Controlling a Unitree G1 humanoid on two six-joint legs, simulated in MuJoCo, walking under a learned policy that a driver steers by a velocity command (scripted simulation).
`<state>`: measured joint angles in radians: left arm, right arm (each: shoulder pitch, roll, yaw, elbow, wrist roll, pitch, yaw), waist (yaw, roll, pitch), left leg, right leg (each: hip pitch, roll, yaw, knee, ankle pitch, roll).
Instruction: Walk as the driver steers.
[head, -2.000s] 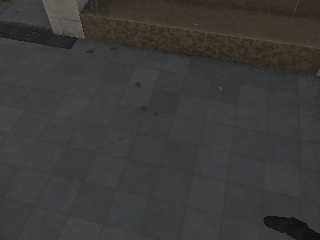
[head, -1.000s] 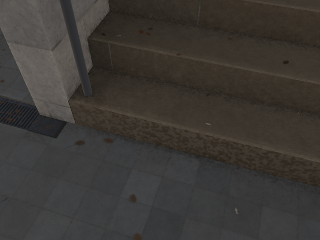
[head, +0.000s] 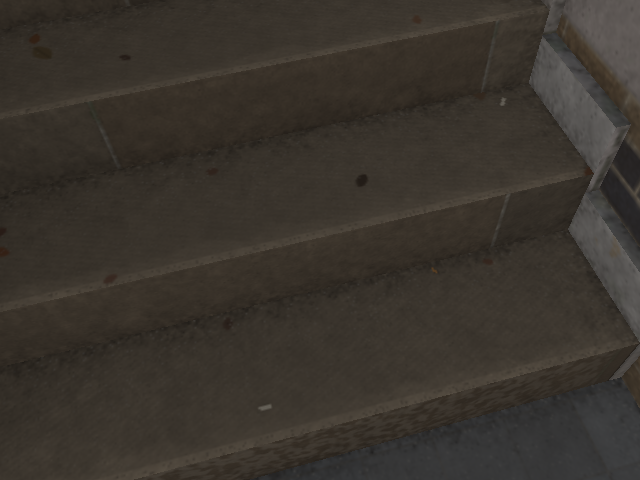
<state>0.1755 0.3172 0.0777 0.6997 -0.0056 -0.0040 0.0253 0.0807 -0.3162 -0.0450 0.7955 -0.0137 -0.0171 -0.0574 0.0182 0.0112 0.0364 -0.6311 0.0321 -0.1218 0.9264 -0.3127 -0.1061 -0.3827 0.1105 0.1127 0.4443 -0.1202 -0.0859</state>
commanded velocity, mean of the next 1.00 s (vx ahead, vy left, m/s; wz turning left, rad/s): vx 0.12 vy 0.00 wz -0.12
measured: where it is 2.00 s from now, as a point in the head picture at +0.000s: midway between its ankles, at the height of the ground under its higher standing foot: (279, 366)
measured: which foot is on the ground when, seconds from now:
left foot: up 0.00-0.14, down 0.16-1.00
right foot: down 0.00-0.18, up 0.20-0.44, down 0.46-0.84, up 0.86-1.00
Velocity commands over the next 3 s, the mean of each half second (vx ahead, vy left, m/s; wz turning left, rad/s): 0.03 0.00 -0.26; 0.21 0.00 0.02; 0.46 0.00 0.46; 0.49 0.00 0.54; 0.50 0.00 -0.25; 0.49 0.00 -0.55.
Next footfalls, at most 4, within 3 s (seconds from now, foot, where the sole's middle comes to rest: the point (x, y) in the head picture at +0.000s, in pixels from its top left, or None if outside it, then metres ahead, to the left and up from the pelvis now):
0.16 left None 0.13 0.16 -0.78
0.46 right None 0.06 -0.11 -0.78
1.18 right None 0.30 -0.12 -0.78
1.70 left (229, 387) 0.54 0.24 -0.60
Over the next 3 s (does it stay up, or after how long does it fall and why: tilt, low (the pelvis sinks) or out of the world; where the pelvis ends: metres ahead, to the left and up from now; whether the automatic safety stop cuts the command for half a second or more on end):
stays up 1.09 0.36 0.52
